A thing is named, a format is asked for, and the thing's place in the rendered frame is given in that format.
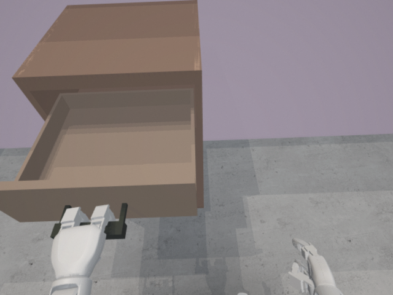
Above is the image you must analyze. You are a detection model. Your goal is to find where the cabinet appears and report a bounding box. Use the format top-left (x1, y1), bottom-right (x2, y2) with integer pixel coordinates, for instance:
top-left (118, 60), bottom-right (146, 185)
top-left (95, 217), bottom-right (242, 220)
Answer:
top-left (12, 0), bottom-right (204, 208)

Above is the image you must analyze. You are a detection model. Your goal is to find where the handle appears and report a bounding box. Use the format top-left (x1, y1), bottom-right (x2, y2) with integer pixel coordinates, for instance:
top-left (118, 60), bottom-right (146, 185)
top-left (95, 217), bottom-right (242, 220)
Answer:
top-left (50, 203), bottom-right (128, 240)

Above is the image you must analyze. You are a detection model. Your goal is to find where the robot left forearm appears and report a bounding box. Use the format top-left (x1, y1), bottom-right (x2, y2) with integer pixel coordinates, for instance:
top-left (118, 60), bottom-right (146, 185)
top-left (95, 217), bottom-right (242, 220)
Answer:
top-left (49, 275), bottom-right (92, 295)

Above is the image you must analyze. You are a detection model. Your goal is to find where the robot left hand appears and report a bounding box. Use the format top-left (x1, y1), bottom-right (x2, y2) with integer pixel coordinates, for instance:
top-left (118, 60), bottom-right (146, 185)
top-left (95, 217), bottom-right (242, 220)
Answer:
top-left (51, 205), bottom-right (116, 279)

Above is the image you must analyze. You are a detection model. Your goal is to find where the drawer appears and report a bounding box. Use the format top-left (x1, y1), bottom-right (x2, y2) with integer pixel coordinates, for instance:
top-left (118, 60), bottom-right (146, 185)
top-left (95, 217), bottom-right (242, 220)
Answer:
top-left (0, 88), bottom-right (197, 222)

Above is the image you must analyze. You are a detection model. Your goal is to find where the robot right hand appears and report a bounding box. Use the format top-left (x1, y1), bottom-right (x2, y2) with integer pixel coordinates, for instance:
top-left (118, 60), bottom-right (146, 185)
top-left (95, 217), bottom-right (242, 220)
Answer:
top-left (288, 238), bottom-right (337, 295)

